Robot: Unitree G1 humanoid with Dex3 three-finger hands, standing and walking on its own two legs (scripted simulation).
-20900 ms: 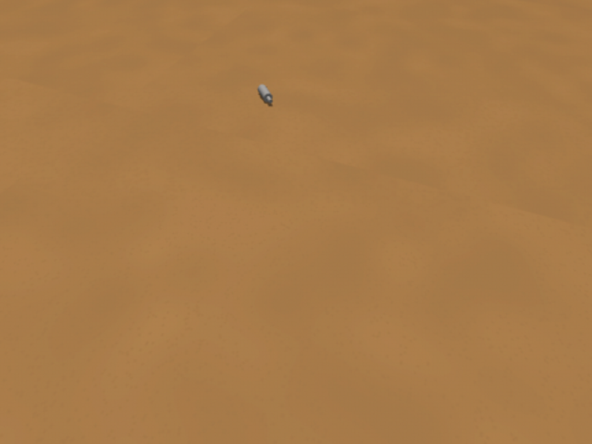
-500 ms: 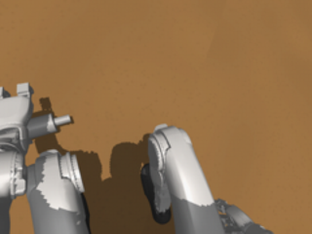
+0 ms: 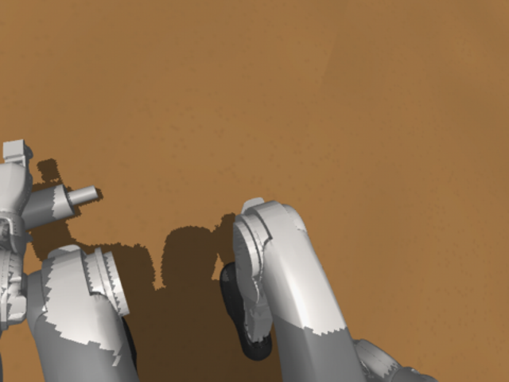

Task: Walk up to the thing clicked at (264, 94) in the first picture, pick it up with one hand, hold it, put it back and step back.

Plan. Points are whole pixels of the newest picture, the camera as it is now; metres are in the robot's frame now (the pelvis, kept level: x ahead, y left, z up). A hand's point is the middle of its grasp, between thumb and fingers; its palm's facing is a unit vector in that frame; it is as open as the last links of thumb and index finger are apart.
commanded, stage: rest palm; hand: left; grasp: from above
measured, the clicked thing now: (44, 206) +0.41 +0.23 -0.27
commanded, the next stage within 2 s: close in 0.88 s
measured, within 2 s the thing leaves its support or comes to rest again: neither
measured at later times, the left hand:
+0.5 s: hand (13, 210) +0.40 +0.26 -0.23, palm faces -0.42 -0.09 -0.90, open 14.3 cm
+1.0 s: hand (13, 211) +0.40 +0.27 -0.24, palm faces -0.43 -0.09 -0.90, open 14.3 cm
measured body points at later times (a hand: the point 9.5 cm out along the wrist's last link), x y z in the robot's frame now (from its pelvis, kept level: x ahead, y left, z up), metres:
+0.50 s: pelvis +0.00 +0.00 +0.00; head +0.25 +0.10 +0.36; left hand +0.42 +0.27 -0.18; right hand +0.06 -0.25 -0.08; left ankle +0.07 +0.13 -0.27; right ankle +0.11 -0.12 -0.27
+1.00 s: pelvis -0.01 +0.00 +0.01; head +0.25 +0.11 +0.36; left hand +0.42 +0.27 -0.18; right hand +0.05 -0.25 -0.06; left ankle +0.07 +0.13 -0.27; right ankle +0.11 -0.12 -0.27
